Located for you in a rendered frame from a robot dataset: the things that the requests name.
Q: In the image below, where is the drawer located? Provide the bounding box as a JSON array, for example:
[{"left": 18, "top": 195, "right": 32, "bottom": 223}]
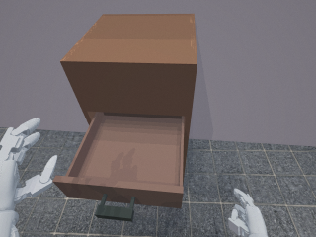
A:
[{"left": 53, "top": 112, "right": 185, "bottom": 208}]

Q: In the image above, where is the handle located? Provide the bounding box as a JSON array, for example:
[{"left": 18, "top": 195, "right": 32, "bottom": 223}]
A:
[{"left": 95, "top": 194, "right": 135, "bottom": 222}]

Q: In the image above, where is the robot left hand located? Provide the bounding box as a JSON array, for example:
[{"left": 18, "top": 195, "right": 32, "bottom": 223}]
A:
[{"left": 0, "top": 118, "right": 58, "bottom": 211}]

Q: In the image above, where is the robot left forearm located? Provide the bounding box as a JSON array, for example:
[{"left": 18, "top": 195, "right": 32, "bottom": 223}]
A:
[{"left": 0, "top": 210, "right": 20, "bottom": 237}]

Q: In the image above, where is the cabinet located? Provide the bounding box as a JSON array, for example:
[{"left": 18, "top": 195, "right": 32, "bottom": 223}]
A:
[{"left": 60, "top": 14, "right": 198, "bottom": 185}]

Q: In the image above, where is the robot right hand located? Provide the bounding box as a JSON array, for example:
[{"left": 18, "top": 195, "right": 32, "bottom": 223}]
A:
[{"left": 228, "top": 188, "right": 268, "bottom": 237}]

